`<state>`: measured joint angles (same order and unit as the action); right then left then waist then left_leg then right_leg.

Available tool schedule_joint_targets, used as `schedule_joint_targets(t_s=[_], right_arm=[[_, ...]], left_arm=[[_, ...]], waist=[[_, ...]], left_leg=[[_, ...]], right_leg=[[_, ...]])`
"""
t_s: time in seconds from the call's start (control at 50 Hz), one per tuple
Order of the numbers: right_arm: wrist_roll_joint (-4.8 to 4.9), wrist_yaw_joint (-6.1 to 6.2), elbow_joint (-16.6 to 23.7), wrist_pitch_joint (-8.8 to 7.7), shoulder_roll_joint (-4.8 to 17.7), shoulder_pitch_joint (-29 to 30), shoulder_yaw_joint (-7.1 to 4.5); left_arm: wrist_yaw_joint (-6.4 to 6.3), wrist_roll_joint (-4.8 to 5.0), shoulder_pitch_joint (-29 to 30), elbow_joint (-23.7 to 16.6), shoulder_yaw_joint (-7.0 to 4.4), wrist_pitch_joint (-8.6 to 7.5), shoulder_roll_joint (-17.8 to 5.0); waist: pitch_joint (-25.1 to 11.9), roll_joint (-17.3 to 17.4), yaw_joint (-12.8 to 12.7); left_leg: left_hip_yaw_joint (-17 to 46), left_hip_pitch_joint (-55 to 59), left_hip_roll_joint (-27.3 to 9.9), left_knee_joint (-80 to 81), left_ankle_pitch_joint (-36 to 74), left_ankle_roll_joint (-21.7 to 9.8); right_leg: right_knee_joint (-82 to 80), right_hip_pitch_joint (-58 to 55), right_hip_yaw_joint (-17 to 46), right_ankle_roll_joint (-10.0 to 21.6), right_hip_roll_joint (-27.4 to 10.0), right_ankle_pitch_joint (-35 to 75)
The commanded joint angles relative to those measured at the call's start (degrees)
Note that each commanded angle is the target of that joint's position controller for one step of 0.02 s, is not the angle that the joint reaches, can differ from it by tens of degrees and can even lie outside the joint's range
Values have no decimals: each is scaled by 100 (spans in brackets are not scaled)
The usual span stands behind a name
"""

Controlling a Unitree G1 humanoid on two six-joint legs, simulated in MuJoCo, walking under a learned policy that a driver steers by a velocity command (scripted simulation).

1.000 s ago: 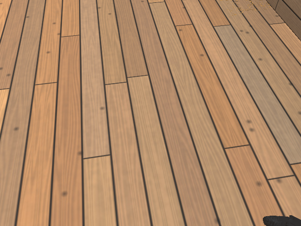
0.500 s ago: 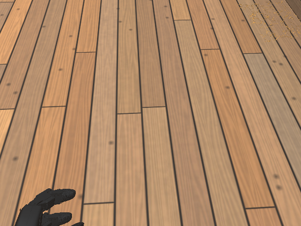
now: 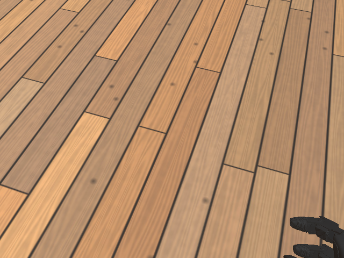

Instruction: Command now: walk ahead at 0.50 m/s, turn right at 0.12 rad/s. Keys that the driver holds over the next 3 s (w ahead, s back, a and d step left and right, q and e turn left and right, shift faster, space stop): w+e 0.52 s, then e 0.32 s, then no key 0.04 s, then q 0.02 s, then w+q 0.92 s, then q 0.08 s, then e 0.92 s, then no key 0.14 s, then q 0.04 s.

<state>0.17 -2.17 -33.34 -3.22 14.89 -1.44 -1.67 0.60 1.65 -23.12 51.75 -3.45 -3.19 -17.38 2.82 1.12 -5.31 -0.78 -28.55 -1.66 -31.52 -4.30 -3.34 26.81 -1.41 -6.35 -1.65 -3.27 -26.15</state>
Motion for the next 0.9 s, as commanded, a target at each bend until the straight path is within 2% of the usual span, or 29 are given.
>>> schedule_joint_targets(t_s=[0.02, 0.04, 0.06, 0.08, 0.1, 0.12, 0.16, 0.2, 0.24, 0.28, 0.36, 0.42, 0.46, 0.48, 0.5, 0.52, 0.54, 0.56, 0.58, 0.6, 0.62, 0.64, 0.66, 0.68, 0.74, 0.8, 0.84, 0.9], right_arm=[[-139, 167, -163, 24, 1764, -2519, -585], [-103, 144, -171, 3, 1230, -2339, -453], [-38, 136, -234, -26, 1052, -2010, -384], [-26, 118, -272, -58, 862, -1646, -334], [-44, 94, -287, -110, 700, -1381, -298], [-76, 85, -312, -172, 594, -1207, -284], [-97, 93, -433, -293, 555, -1076, -314], [-133, 136, -569, -346, 612, -1069, -353], [-146, 194, -698, -344, 665, -1169, -382], [-127, 237, -774, -320, 770, -1194, -413], [-34, 296, -990, -223, 993, -1516, -498], [69, 303, -1132, -96, 1110, -1653, -555], [111, 327, -1138, -10, 1270, -1572, -597], [134, 345, -1122, 40, 1348, -1512, -615], [165, 355, -1096, 90, 1363, -1398, -606], [131, 378, -1054, 77, 1245, -1442, -543], [-124, 349, -748, -19, 507, -1811, -326], [-38, 297, -663, -237, 547, -1709, -242], [182, 248, -530, -347, 948, -1077, -342], [177, 267, -483, -402, 891, -941, -312], [28, 329, -578, -394, 903, -952, -340], [-52, 362, -606, -328, 1004, -1000, -397], [-65, 362, -600, -232, 1005, -1060, -415], [-83, 366, -599, -152, 896, -1138, -397], [-112, 406, -557, -13, 663, -1038, -317], [-87, 382, -458, 28, 603, -612, -267], [-46, 332, -387, 38, 620, -299, -255], [-36, 248, -413, 12, 688, -214, -259]], left_arm=[[13, -79, -269, -562, 134, -217, -137], [26, 95, 187, -531, -63, -228, -801], [31, 149, 554, -687, -93, -227, -828], [-9, 76, 715, -681, -86, -204, -720], [-31, 13, 670, -653, -116, -138, -670], [-36, 22, 464, -570, -118, -46, -562], [-49, 37, 379, -536, -89, 91, -307], [-72, 15, 623, -634, -100, 160, -261], [-44, -15, 892, -735, -94, 155, -224], [36, -36, 1187, -822, -59, 121, -154], [187, -55, 1962, -1139, 15, 107, -80], [277, -52, 2256, -1374, 1, 116, -158], [307, -51, 2104, -1455, -75, 137, -298], [301, -39, 1749, -1416, -156, 157, -432], [271, -16, 1002, -1249, -298, 168, -656], [176, -8, 30, -991, -514, 206, -1066], [60, 2, -77, -988, -665, 231, -1802], [107, -97, 53, -1289, -558, 119, -1686], [154, -142, 266, -1312, -432, 30, -1271], [152, -106, 525, -1315, -385, -25, -1080], [130, -45, 870, -1349, -345, -22, -888], [87, -64, 1110, -1431, -291, 3, -723], [58, -128, 1222, -1507, -274, 27, -698], [32, -154, 1255, -1520, -292, 32, -746], [-83, -132, 1167, -1456, -352, 88, -951], [-210, -43, 1126, -1429, -345, 256, -934], [-265, -47, 1082, -1429, -341, 352, -932], [-284, -109, 1054, -1400, -269, 412, -786]], waist=[[-2846, 1411, 1164], [-2213, 731, 1341], [-1301, 704, 1183], [-906, 437, 978], [-624, 549, 776], [-549, 621, 600], [-393, 476, 454], [-166, 358, 433], [-44, 285, 486], [48, 232, 564], [327, 61, 855], [382, 97, 890], [116, 260, 698], [-167, 363, 470], [-571, 318, 21], [-1089, 60, -425], [-1397, -1509, 56], [-2396, -1240, 54], [-1929, -629, -124], [-1322, -439, 71], [-945, -112, 301], [-794, -186, 482], [-768, -276, 614], [-791, -283, 685], [-858, -367, 705], [-989, -597, 560], [-979, -690, 436], [-957, -766, 332]], left_leg=[[3893, 5290, -2387, 873, -487, -1422], [3457, 4741, -2152, 1093, -926, -1190], [2526, 3969, -1933, 1253, -801, -990], [1991, 3270, -1665, 1456, -617, -855], [1533, 2702, -1481, 1690, -335, -790], [1201, 2318, -1375, 1930, -222, -755], [756, 1970, -1369, 2258, 146, -816], [336, 1935, -1361, 2415, 439, -799], [-40, 2102, -1312, 2465, 613, -755], [-410, 2185, -1241, 2507, 675, -672], [-795, 2653, -1429, 2499, 741, -615], [-966, 3276, -1576, 2148, 1271, -508], [-1128, 3492, -1572, 1493, 3020, -382], [-1200, 3510, -1527, 870, 3976, -305], [-1343, 3261, -1356, -182, 4388, -161], [-1391, 2295, -1104, -1662, 3511, 91], [-1258, -181, -146, -3881, -1178, 572], [225, -1076, 547, -4961, -3314, 643], [625, -1490, 207, -5025, -2932, 538], [566, -1453, -16, -4616, -2494, 458], [529, -1239, -245, -4164, -2166, 481], [519, -834, -370, -3879, -1961, 507], [521, -496, -373, -3747, -1834, 546], [474, -365, -331, -3542, -1747, 622], [372, -312, -114, -2680, -1251, 818], [410, -149, 77, -1697, -456, 907], [481, -60, 176, -1179, -147, 918], [493, 76, 175, -606, -109, 846]], right_leg=[[4243, 3655, 963, 214, 461, -851], [4711, 4148, 1400, 228, 185, -686], [4613, 4432, 1200, 260, -56, -211], [4347, 4277, 1110, 244, -270, 266], [4130, 4008, 1115, 211, -407, 623], [4078, 3652, 1157, 179, -494, 897], [3994, 3528, 1160, 106, -507, 1181], [3689, 3823, 1267, 50, -507, 1588], [3103, 4055, 1312, 30, -474, 2144], [2369, 3978, 1154, 64, -426, 2698], [1435, 4041, 764, 226, -358, 2888], [1089, 4144, 530, 442, -258, 2346], [1031, 3622, 192, 653, 61, 1782], [1062, 3083, 7, 782, 301, 1494], [812, 2065, -116, 962, 586, 1577], [544, 415, 258, 1200, 636, 1829], [234, -1373, 3062, 2079, -851, 1929], [-689, -2043, 5445, 2793, -1701, 2091], [-786, -1748, 4589, 2440, -1565, 2985], [-636, -986, 3656, 2221, -1302, 3862], [-583, -246, 3005, 1976, -1022, 4354], [-657, 387, 2610, 1864, -862, 4749], [-751, 825, 2460, 1818, -755, 5051], [-790, 1048, 2338, 1834, -694, 5394], [-732, 1359, 1981, 1747, -462, 5833], [-558, 1390, 1949, 1457, -253, 5191], [-466, 1350, 2152, 1342, -255, 4621], [-206, 1087, 2359, 1288, -411, 4195]])
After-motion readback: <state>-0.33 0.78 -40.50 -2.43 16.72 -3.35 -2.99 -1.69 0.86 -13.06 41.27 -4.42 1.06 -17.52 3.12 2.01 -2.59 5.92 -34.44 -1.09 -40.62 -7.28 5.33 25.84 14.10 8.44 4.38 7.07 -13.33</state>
